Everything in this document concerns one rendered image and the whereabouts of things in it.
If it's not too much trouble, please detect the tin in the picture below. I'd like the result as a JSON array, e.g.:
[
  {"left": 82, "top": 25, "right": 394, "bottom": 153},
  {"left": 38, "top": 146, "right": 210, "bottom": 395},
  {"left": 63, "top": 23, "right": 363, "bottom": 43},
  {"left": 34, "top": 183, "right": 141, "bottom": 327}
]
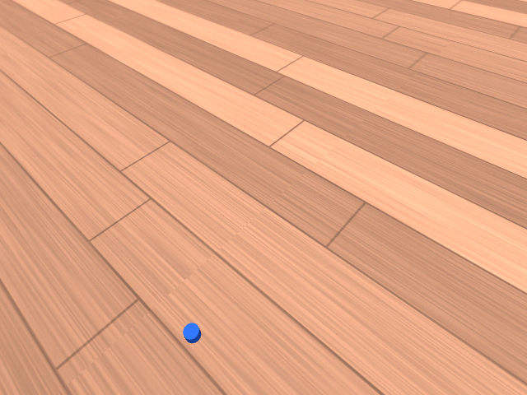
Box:
[{"left": 183, "top": 323, "right": 201, "bottom": 343}]

